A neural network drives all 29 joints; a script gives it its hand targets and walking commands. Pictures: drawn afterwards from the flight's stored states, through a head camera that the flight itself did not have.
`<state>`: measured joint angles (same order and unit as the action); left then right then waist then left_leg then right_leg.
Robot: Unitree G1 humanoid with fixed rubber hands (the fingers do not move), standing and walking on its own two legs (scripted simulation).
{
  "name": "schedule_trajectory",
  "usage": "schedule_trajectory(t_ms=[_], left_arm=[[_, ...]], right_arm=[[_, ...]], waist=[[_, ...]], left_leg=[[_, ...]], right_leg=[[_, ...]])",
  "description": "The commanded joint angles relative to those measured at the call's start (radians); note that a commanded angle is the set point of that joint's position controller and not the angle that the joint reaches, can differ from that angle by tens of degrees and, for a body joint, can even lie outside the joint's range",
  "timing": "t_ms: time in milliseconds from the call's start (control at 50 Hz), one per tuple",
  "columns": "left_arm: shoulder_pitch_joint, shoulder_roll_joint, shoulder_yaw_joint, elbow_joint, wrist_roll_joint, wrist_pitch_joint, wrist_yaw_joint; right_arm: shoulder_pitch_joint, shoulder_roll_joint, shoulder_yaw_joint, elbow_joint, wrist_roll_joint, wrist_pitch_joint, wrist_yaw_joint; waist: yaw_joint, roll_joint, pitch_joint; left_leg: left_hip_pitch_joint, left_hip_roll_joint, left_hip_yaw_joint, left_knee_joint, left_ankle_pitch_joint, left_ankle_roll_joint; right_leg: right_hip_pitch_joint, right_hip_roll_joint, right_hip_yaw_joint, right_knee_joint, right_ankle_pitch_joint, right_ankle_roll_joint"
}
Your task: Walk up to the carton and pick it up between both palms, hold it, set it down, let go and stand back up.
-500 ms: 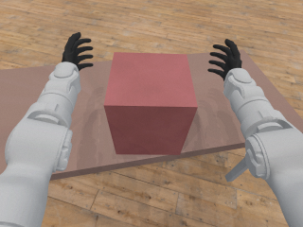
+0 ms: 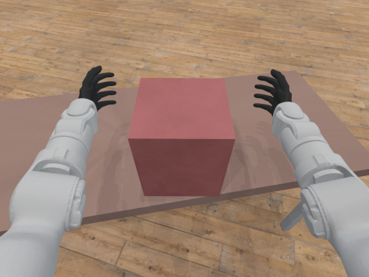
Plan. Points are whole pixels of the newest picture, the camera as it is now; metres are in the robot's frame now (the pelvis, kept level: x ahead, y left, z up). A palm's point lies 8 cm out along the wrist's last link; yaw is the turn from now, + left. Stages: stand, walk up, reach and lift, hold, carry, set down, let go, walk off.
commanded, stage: set down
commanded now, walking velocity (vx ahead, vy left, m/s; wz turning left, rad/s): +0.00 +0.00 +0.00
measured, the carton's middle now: (182, 140) +0.46 +0.02 +0.01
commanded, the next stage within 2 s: none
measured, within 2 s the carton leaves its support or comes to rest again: neither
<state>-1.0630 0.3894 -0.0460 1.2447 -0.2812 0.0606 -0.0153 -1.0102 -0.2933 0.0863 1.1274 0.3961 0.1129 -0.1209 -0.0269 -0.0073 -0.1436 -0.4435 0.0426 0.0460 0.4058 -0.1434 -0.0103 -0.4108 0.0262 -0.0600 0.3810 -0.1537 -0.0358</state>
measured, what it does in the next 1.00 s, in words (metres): stands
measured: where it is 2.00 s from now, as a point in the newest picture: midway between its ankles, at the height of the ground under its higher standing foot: outside the picture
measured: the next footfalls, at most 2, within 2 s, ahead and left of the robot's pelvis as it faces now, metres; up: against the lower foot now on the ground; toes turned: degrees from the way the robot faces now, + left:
none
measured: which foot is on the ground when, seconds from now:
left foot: down 0.00-1.00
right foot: down 0.00-1.00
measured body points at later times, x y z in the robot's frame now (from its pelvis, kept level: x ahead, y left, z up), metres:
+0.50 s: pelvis +0.00 +0.01 +0.00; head +0.00 +0.02 +0.45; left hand +0.41 +0.24 +0.10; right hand +0.41 -0.18 +0.09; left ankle +0.02 +0.13 -0.74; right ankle +0.01 -0.10 -0.74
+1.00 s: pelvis +0.01 +0.00 +0.00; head +0.01 +0.01 +0.45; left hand +0.34 +0.24 +0.03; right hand +0.34 -0.18 +0.02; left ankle +0.02 +0.13 -0.74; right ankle +0.01 -0.10 -0.74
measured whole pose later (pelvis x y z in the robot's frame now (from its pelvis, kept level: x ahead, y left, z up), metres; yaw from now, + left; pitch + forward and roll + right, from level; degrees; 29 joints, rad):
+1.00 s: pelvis +0.01 +0.00 +0.00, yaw +1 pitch +4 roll -1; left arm -0.32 0.28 -0.02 0.81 -0.24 -0.23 -0.01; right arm -0.31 -0.15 0.01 0.76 0.24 -0.17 -0.11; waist 0.00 0.00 -0.08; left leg -0.32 0.03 0.03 0.45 -0.20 -0.01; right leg -0.28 0.02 -0.06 0.42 -0.21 -0.03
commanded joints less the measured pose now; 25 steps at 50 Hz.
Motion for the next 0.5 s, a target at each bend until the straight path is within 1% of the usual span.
schedule_trajectory(t_ms=[0,20,40,60,80,100,120,140,160,180,200,220,240,260,280,300,320,340,360,380,400,420,440,460,480], left_arm=[[-0.365,0.155,0.059,-0.3,0.012,-0.099,0.004],[-0.373,0.165,0.068,-0.298,0.021,-0.104,-0.001],[-0.359,0.165,0.069,-0.329,0.011,-0.109,-0.003],[-0.328,0.155,0.061,-0.345,0.016,-0.116,-0.002],[-0.371,0.166,0.067,-0.414,0.006,-0.127,0.002],[-0.316,0.157,0.084,-0.445,0.021,-0.128,0.008],[-0.276,0.148,0.088,-0.437,0.027,-0.121,0.004],[-0.294,0.161,0.087,-0.475,0.019,-0.122,0.002],[-0.277,0.159,0.097,-0.473,0.025,-0.117,0.001],[-0.281,0.17,0.097,-0.504,0.021,-0.114,0.003],[-0.229,0.15,0.09,-0.504,0.014,-0.108,0.003],[-0.216,0.151,0.091,-0.519,0.007,-0.106,0.002],[-0.193,0.138,0.095,-0.524,0.011,-0.1,0.0],[-0.168,0.143,0.099,-0.512,0.022,-0.097,0.0],[-0.149,0.116,0.088,-0.494,0.019,-0.09,-0.003],[-0.121,0.107,0.081,-0.465,0.043,-0.081,-0.004],[-0.108,0.103,0.088,-0.484,0.036,-0.081,-0.005],[-0.069,0.095,0.09,-0.439,0.047,-0.081,-0.006],[-0.091,0.104,0.092,-0.442,0.056,-0.092,-0.002],[-0.075,0.086,0.068,-0.468,0.033,-0.11,0.003],[-0.036,0.061,0.056,-0.452,0.044,-0.117,0.008],[-0.028,0.058,0.077,-0.453,0.062,-0.12,0.009],[-0.019,0.067,0.071,-0.464,0.056,-0.131,0.008],[0.027,0.042,0.068,-0.459,0.07,-0.135,0.004],[0.032,0.04,0.079,-0.464,0.078,-0.136,0.0]], right_arm=[[-0.338,-0.093,-0.057,-0.318,-0.045,-0.093,-0.016],[-0.342,-0.086,-0.062,-0.307,-0.056,-0.093,-0.018],[-0.34,-0.091,-0.073,-0.343,-0.067,-0.099,-0.018],[-0.301,-0.088,-0.074,-0.351,-0.081,-0.107,-0.022],[-0.322,-0.093,-0.102,-0.392,-0.083,-0.115,-0.027],[-0.265,-0.09,-0.117,-0.399,-0.092,-0.123,-0.03],[-0.24,-0.094,-0.105,-0.408,-0.094,-0.125,-0.03],[-0.265,-0.09,-0.12,-0.447,-0.103,-0.127,-0.032],[-0.238,-0.082,-0.125,-0.44,-0.115,-0.119,-0.035],[-0.251,-0.088,-0.143,-0.475,-0.129,-0.122,-0.039],[-0.207,-0.088,-0.144,-0.472,-0.13,-0.119,-0.04],[-0.186,-0.078,-0.148,-0.486,-0.132,-0.121,-0.042],[-0.171,-0.076,-0.147,-0.495,-0.128,-0.121,-0.041],[-0.136,-0.056,-0.153,-0.46,-0.14,-0.114,-0.04],[-0.121,-0.05,-0.149,-0.423,-0.129,-0.105,-0.038],[-0.094,-0.056,-0.146,-0.372,-0.128,-0.101,-0.035],[-0.079,-0.057,-0.141,-0.398,-0.129,-0.106,-0.033],[-0.064,-0.05,-0.132,-0.37,-0.131,-0.106,-0.028],[-0.076,-0.038,-0.132,-0.376,-0.125,-0.109,-0.02],[-0.062,-0.038,-0.13,-0.394,-0.114,-0.119,-0.011],[-0.017,-0.029,-0.122,-0.34,-0.108,-0.129,-0.002],[-0.008,-0.043,-0.128,-0.333,-0.108,-0.138,0.003],[-0.012,-0.046,-0.134,-0.352,-0.113,-0.15,0.006],[0.039,-0.037,-0.102,-0.346,-0.102,-0.158,0.011],[0.032,-0.036,-0.098,-0.35,-0.09,-0.167,0.016]], waist=[[0.016,0.006,-0.62],[0.015,0.006,-0.631],[0.018,0.001,-0.651],[0.01,0.039,-0.626],[0.005,0.06,-0.665],[0.007,0.085,-0.69],[-0.002,0.071,-0.682],[0.003,0.071,-0.713],[0.001,0.073,-0.687],[0.001,0.064,-0.718],[-0.007,0.06,-0.679],[-0.007,0.034,-0.684],[-0.004,0.049,-0.665],[-0.016,0.054,-0.612],[-0.014,0.053,-0.564],[-0.014,0.083,-0.524],[-0.001,0.072,-0.505],[0.006,0.041,-0.466],[0.014,0.058,-0.424],[0.009,0.063,-0.418],[0.014,0.076,-0.388],[0.021,0.104,-0.377],[0.009,0.084,-0.402],[0.023,0.08,-0.348],[0.024,0.072,-0.341]], left_leg=[[0.239,-0.048,0.001,0.025,0.268,-0.006],[0.242,-0.048,-0.004,0.026,0.263,-0.007],[0.241,-0.055,-0.001,0.032,0.25,-0.004],[0.248,-0.054,0.011,0.038,0.266,-0.013],[0.262,-0.05,0.002,0.051,0.292,-0.018],[0.304,-0.053,0.002,0.063,0.333,-0.028],[0.331,-0.051,-0.001,0.064,0.338,-0.031],[0.343,-0.05,-0.001,0.068,0.32,-0.029],[0.318,-0.052,-0.001,0.074,0.306,-0.029],[0.316,-0.056,-0.001,0.069,0.308,-0.029],[0.319,-0.054,-0.004,0.072,0.311,-0.029],[0.351,-0.048,-0.014,0.072,0.314,-0.025],[0.334,-0.055,-0.013,0.071,0.317,-0.031],[0.319,-0.053,-0.017,0.064,0.296,-0.03],[0.349,-0.052,-0.019,0.06,0.283,-0.032],[0.369,-0.049,-0.02,0.053,0.269,-0.033],[0.372,-0.048,-0.02,0.05,0.267,-0.037],[0.371,-0.047,-0.026,0.036,0.234,-0.031],[0.351,-0.045,-0.025,0.027,0.199,-0.025],[0.359,-0.046,-0.026,0.028,0.211,-0.03],[0.38,-0.037,-0.036,0.028,0.237,-0.034],[0.405,-0.042,-0.023,0.035,0.255,-0.038],[0.419,-0.036,-0.031,0.039,0.25,-0.037],[0.422,-0.04,-0.026,0.038,0.282,-0.038],[0.43,-0.036,-0.033,0.042,0.309,-0.038]], right_leg=[[0.311,-0.007,0.031,0.029,0.379,0.092],[0.302,-0.01,0.033,0.028,0.37,0.085],[0.296,-0.009,0.036,0.028,0.351,0.08],[0.287,-0.013,0.035,0.032,0.361,0.08],[0.277,-0.006,0.037,0.037,0.364,0.08],[0.26,0.0,0.022,0.037,0.382,0.076],[0.253,0.006,0.022,0.034,0.376,0.073],[0.234,0.009,0.016,0.029,0.345,0.072],[0.259,0.0,0.028,0.027,0.345,0.07],[0.26,0.006,0.024,0.034,0.341,0.067],[0.255,-0.001,0.036,0.033,0.35,0.069],[0.247,0.007,0.026,0.027,0.342,0.073],[0.249,0.009,0.02,0.026,0.343,0.068],[0.242,0.009,0.024,0.024,0.313,0.067],[0.214,0.008,0.017,0.011,0.272,0.061],[0.187,0.01,0.022,-0.004,0.229,0.055],[0.18,0.012,0.018,-0.015,0.194,0.05],[0.171,0.009,0.014,-0.025,0.158,0.052],[0.154,0.01,0.015,-0.03,0.097,0.048],[0.146,0.007,0.019,-0.029,0.095,0.046],[0.137,0.016,0.009,-0.028,0.112,0.035],[0.131,0.018,0.004,-0.036,0.094,0.033],[0.128,0.02,0.008,-0.038,0.098,0.041],[0.139,0.019,0.0,-0.044,0.112,0.042],[0.152,0.022,0.006,-0.041,0.126,0.037]])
